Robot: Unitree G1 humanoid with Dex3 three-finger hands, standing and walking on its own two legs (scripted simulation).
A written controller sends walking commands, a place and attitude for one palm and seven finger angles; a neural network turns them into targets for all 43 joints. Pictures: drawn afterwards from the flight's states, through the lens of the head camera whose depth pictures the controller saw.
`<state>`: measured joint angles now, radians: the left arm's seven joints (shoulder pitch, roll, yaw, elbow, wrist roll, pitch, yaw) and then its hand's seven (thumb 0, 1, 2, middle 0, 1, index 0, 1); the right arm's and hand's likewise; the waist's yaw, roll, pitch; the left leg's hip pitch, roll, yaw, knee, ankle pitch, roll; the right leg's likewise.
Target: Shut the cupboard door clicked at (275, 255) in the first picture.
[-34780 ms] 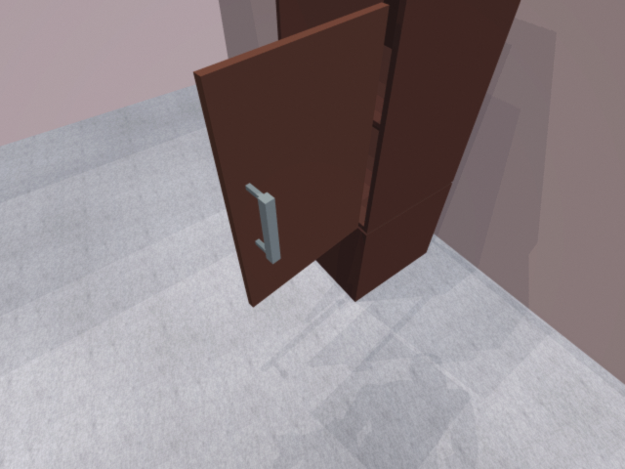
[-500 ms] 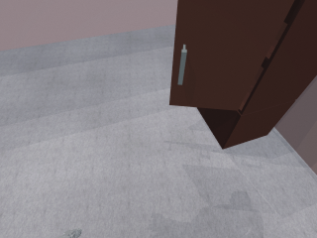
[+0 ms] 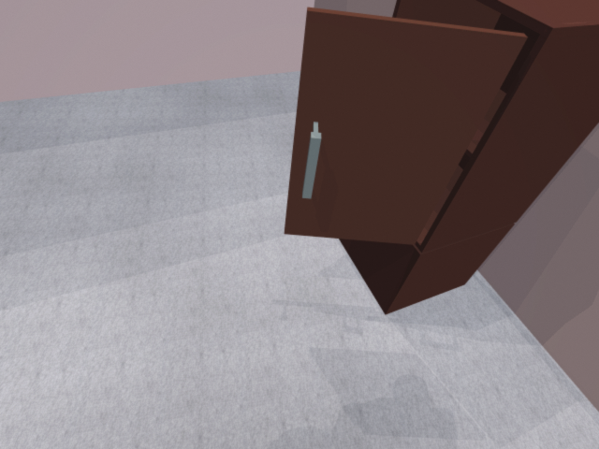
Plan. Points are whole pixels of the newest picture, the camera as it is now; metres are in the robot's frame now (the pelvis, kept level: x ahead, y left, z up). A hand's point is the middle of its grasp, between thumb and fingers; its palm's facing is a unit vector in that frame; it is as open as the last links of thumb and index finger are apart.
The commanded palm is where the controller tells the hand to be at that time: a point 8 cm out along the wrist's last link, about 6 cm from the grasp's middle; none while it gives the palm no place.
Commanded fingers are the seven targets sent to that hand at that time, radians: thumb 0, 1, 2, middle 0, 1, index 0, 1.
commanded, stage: take the last steps up to it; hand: left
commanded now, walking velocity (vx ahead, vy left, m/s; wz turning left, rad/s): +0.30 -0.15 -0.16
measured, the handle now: (311, 161) +0.70 +0.01 -0.04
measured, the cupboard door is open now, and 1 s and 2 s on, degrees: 65 65 65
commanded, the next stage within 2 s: come to a stop and stand still in 0.40 s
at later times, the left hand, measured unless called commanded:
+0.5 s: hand (267, 366) +0.28 +0.06 -0.16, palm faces -0.11 -0.97 -0.22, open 7.4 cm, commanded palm none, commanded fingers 0.00 0.90 0.90 -0.20 -0.30 -0.20 -0.30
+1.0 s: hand (253, 391) +0.24 +0.08 -0.17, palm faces +0.03 -0.98 -0.21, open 7.4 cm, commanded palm none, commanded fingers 0.00 0.90 0.90 -0.20 -0.30 -0.20 -0.30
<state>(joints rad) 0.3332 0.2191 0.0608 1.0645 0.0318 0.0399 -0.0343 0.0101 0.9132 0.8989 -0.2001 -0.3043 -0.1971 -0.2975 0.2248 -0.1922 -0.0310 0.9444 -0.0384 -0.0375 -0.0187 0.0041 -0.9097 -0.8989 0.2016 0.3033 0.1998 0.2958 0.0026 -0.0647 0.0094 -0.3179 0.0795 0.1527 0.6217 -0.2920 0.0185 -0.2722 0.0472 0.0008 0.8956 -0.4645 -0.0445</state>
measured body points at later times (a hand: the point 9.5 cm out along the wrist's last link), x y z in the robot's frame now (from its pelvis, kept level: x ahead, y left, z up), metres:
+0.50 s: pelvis +0.17 -0.12 +0.00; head +0.21 -0.14 +0.44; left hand +0.29 +0.11 -0.14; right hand +0.10 -0.35 -0.17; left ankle +0.07 +0.05 -0.65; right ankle +0.23 -0.21 -0.73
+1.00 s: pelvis +0.21 -0.11 +0.00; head +0.24 -0.10 +0.45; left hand +0.24 +0.13 -0.16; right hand +0.30 -0.35 -0.14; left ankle +0.23 +0.00 -0.73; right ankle +0.22 -0.21 -0.72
